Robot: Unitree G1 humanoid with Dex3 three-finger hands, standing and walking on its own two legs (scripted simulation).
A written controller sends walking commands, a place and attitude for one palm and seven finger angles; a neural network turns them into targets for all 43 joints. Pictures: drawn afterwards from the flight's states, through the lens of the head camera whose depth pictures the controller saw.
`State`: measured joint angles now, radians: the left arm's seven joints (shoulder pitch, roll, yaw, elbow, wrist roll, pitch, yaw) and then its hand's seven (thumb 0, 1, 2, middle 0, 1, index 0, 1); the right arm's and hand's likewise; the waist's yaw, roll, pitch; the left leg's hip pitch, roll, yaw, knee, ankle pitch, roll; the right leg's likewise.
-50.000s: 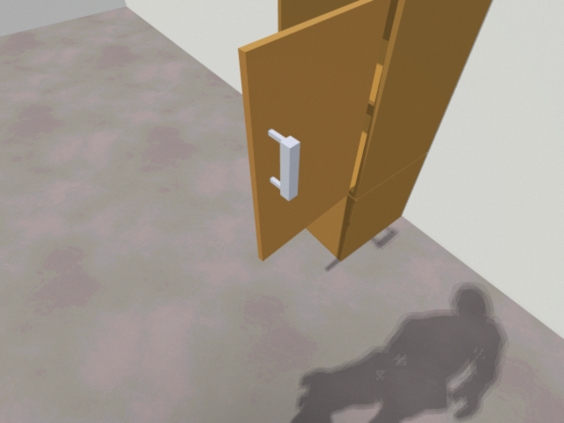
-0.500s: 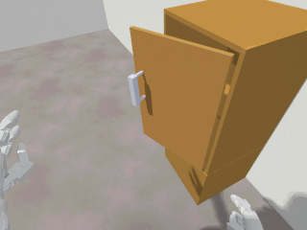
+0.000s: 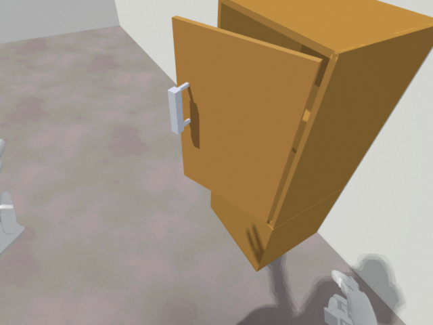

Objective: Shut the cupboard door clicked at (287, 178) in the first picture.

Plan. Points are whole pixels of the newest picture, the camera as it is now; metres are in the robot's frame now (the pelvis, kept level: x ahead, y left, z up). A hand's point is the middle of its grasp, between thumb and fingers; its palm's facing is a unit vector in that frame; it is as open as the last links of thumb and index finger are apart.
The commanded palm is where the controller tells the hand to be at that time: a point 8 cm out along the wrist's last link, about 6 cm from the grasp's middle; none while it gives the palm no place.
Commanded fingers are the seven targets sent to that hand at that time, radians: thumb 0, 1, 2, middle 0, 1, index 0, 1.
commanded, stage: step back with the hand held close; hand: left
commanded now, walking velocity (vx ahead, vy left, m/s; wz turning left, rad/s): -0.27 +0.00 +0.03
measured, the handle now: (181, 108) +0.69 +0.14 +0.02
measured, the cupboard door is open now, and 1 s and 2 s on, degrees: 23 23 23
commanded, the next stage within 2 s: stop stepping back and stand still in 0.68 s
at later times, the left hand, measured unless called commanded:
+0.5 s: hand out of the picture +0.09 +0.24 +0.17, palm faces +0.34 -0.79 -0.50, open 7.4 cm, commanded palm +0.03 +0.29 +0.19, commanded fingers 0.00 0.90 0.90 -0.20 -0.30 -0.20 -0.30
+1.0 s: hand out of the picture -0.02 +0.27 +0.19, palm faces +0.46 -0.76 -0.46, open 7.4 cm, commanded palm -0.08 +0.31 +0.19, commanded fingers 0.00 0.90 0.90 -0.20 -0.30 -0.20 -0.30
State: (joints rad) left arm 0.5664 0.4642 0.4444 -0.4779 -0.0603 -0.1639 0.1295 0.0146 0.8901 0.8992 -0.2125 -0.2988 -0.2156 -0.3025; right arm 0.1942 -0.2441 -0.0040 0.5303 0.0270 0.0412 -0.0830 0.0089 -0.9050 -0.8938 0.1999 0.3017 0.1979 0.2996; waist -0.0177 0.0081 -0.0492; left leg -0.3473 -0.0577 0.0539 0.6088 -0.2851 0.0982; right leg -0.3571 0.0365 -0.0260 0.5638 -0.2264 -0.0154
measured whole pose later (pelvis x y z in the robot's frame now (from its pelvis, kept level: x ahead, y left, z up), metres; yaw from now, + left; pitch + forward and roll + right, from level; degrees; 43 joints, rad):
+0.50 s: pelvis -0.11 -0.01 +0.00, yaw +1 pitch +2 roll -4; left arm 0.57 0.48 0.45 -0.57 -0.05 -0.24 0.10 0.02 0.89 0.90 -0.21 -0.30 -0.21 -0.30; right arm 0.16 -0.20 0.01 0.58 0.01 -0.06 -0.05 0.01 -0.90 -0.89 0.20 0.30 0.20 0.30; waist -0.02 0.00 0.01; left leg -0.52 -0.01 0.02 0.56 -0.08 0.08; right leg -0.33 0.10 0.03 0.58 -0.28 -0.01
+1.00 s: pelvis -0.21 +0.00 +0.00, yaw +2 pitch +4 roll -2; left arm 0.58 0.45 0.48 -0.62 -0.04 -0.21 0.15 0.02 0.89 0.90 -0.21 -0.30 -0.21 -0.30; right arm 0.24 -0.14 0.03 0.61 0.00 -0.11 -0.06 0.01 -0.90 -0.89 0.20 0.30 0.20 0.30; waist 0.00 -0.04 -0.06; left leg -0.51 0.04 0.02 0.59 -0.15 0.02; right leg -0.23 0.07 0.01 0.52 -0.41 -0.03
